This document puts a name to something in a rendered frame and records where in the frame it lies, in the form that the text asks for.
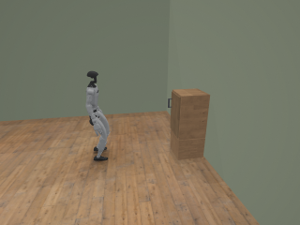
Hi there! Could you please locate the robot right forearm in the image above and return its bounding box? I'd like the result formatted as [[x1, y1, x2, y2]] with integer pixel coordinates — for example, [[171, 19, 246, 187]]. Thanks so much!
[[86, 105, 98, 124]]

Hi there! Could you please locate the right robot upper arm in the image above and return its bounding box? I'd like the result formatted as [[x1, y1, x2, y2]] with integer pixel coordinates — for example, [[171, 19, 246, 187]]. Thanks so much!
[[85, 88, 95, 108]]

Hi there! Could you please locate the robot torso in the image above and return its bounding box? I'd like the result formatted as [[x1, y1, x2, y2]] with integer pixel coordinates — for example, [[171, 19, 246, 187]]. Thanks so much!
[[86, 85, 99, 119]]

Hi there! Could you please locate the right robot hand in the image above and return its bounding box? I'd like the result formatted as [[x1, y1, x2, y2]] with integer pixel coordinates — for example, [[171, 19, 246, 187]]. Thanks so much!
[[93, 123, 103, 136]]

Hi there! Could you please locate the cupboard door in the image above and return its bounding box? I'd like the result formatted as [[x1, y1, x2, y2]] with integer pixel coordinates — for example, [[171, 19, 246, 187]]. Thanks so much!
[[170, 91, 181, 139]]

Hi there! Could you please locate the robot right shin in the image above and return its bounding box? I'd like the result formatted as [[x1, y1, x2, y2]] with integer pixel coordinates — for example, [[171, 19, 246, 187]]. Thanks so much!
[[97, 138, 108, 158]]

